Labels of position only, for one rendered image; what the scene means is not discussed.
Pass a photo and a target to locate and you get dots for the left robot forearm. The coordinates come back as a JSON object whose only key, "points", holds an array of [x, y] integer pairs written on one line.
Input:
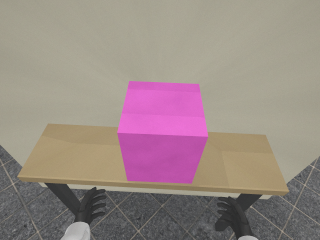
{"points": [[77, 231]]}

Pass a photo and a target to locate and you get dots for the robot left hand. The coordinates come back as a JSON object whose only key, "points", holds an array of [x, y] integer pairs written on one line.
{"points": [[86, 208]]}

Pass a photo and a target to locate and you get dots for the robot right hand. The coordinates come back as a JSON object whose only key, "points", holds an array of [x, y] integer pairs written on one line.
{"points": [[239, 223]]}

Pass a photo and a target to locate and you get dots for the carton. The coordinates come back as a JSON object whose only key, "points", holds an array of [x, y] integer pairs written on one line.
{"points": [[162, 131]]}

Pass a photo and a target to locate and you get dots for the table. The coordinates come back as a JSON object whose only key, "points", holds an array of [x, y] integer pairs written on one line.
{"points": [[91, 155]]}

